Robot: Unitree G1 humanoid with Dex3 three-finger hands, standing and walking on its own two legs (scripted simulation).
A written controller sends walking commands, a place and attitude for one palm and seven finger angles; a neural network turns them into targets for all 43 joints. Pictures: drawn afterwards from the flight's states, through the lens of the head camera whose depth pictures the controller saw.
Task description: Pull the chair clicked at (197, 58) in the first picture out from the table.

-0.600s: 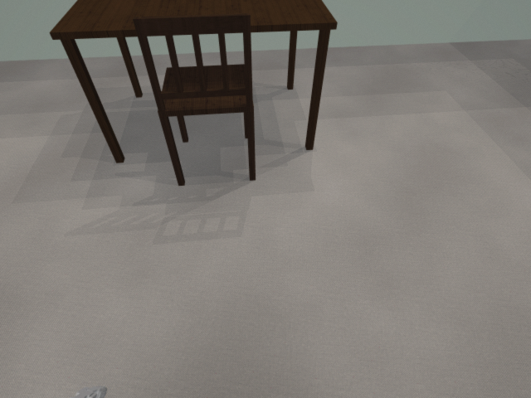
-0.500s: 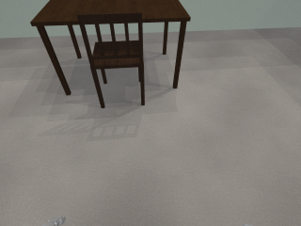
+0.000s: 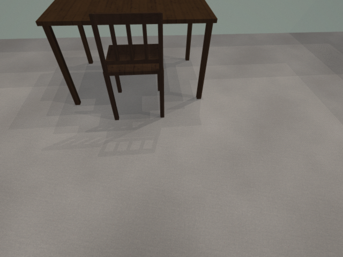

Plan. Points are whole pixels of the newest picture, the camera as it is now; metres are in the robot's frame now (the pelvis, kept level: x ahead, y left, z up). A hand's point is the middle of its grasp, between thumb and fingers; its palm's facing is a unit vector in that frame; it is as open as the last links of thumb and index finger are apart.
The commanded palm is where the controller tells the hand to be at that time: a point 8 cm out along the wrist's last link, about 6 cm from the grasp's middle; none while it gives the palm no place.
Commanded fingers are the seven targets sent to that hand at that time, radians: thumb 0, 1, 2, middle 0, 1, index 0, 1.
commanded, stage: stand and wait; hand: left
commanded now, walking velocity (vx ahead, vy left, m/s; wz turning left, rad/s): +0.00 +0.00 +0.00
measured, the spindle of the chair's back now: (130, 42) +1.30 +0.34 -0.12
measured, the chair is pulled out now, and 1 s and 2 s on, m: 0.00 0.00 0.00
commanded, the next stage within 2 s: look at it before walking up in 0.22 s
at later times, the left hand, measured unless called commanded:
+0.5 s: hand out of the picture +0.06 +0.25 -0.16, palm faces -0.03 -0.95 -0.32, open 7.4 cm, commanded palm none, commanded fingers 0.00 0.90 0.90 -0.20 -0.30 -0.20 -0.30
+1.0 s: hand out of the picture +0.06 +0.25 -0.16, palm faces -0.03 -0.94 -0.33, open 7.4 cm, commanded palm none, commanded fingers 0.00 0.90 0.90 -0.20 -0.30 -0.20 -0.30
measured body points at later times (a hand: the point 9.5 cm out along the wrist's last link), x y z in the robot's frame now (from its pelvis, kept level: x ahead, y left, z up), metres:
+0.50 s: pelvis -0.01 +0.00 +0.00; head -0.02 +0.01 +0.45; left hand +0.06 +0.30 -0.13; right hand +0.06 -0.29 -0.13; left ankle +0.00 +0.14 -0.74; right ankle +0.00 -0.11 -0.74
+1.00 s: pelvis +0.00 +0.01 +0.00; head +0.00 +0.01 +0.45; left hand +0.06 +0.30 -0.13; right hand +0.07 -0.28 -0.13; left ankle +0.00 +0.14 -0.74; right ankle +0.00 -0.11 -0.74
